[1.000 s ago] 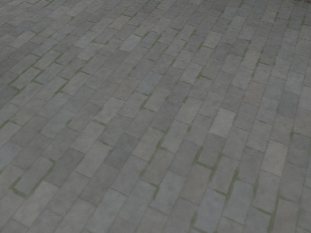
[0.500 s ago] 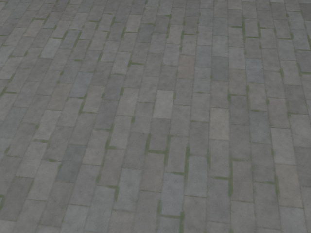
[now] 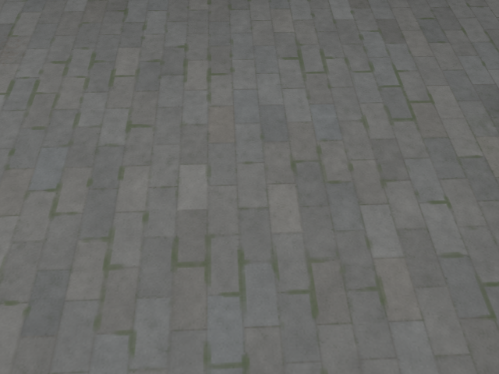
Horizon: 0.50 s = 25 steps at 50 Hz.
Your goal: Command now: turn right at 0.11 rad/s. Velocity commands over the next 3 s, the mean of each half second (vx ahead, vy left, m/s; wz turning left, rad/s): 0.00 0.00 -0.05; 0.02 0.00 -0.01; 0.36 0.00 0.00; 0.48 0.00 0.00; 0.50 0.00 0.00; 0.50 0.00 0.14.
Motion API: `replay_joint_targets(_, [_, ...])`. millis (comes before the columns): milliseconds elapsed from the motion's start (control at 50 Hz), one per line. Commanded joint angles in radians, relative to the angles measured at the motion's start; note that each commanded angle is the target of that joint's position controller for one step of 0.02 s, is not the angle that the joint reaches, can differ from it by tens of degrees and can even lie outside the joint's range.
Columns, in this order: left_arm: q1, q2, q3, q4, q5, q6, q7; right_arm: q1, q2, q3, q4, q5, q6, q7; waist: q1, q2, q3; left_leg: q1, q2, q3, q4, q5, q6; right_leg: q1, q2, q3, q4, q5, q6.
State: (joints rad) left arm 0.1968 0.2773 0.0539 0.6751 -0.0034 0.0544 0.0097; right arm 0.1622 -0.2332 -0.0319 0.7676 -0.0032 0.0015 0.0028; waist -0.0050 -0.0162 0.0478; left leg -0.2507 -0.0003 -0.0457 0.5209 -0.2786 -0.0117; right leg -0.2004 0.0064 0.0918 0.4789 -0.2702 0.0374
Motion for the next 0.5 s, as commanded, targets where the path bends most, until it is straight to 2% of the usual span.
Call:
replay_joint_targets(20, [0.006,0.151,0.039,-0.052,0.02,-0.016,0.002,0.03,-0.125,-0.023,-0.057,-0.017,-0.039,0.012,-0.029,-0.066,-0.159,0.053,0.034,-0.018,-0.061,0.158,0.009,0.088,-0.08,0.061,-0.017,0.254,-0.089])
replay_joint_targets(40, [-0.006,0.108,0.027,-0.058,0.02,-0.02,-0.006,-0.009,-0.138,-0.024,-0.056,-0.017,-0.035,0.012,-0.006,-0.048,-0.122,0.064,0.025,-0.005,-0.039,0.128,-0.016,0.041,-0.072,0.069,-0.041,0.176,-0.097])
replay_joint_targets(60, [-0.01,0.089,0.019,-0.051,0.023,-0.025,-0.008,-0.022,-0.131,-0.024,-0.054,-0.016,-0.029,0.01,-0.005,-0.044,-0.099,0.064,0.024,-0.002,-0.033,0.127,-0.019,0.012,-0.067,0.069,-0.053,0.138,-0.089])
replay_joint_targets(100, [-0.014,0.09,0.015,-0.046,0.019,-0.038,-0.01,-0.015,-0.129,-0.024,-0.053,-0.012,-0.014,0.003,-0.008,-0.054,-0.055,0.059,0.025,-0.005,-0.025,0.156,-0.014,-0.025,-0.059,0.068,-0.057,0.14,-0.077])
replay_joint_targets(200, [-0.002,0.076,0.004,-0.029,0.016,-0.053,-0.009,0.012,-0.126,-0.026,-0.03,-0.009,-0.003,-0.01,-0.012,-0.045,-0.034,0.074,0.028,-0.009,-0.025,0.16,-0.021,-0.051,-0.055,0.072,-0.058,0.141,-0.075])
replay_joint_targets(340, [0.004,0.066,-0.003,0.002,0.013,-0.064,-0.009,0.035,-0.135,-0.031,0.01,-0.005,0.003,-0.025,-0.012,-0.008,-0.041,0.09,0.034,-0.013,-0.032,0.185,-0.034,-0.035,-0.045,0.06,-0.052,0.175,-0.075])
replay_joint_targets(500, [0.015,0.057,-0.005,0.059,0.009,-0.068,-0.008,0.06,-0.14,-0.033,0.061,-0.002,0.006,-0.038,-0.012,0.002,-0.043,0.1,0.036,-0.014,-0.04,0.2,-0.037,-0.024,-0.03,0.038,-0.05,0.195,-0.071])
